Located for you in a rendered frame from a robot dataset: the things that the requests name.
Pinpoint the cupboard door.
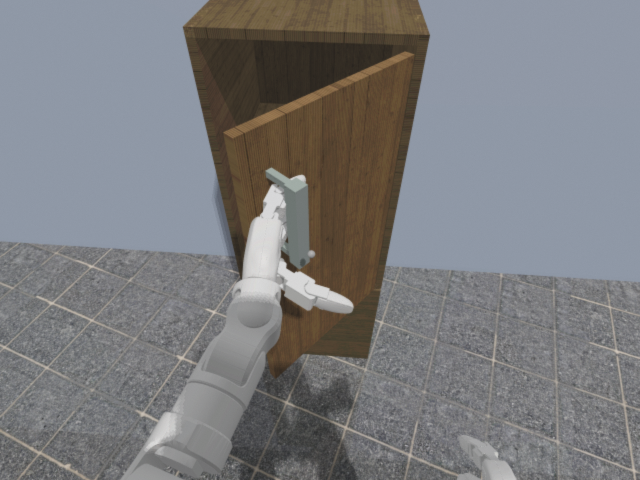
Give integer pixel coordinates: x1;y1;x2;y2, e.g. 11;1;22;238
223;52;415;379

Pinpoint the left robot forearm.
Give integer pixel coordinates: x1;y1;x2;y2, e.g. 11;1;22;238
120;277;282;480

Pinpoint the handle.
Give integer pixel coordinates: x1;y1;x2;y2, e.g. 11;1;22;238
265;168;310;270

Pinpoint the robot left hand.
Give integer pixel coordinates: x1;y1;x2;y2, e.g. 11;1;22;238
242;175;354;314

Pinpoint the robot right hand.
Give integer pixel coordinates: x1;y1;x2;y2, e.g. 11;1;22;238
457;435;516;480

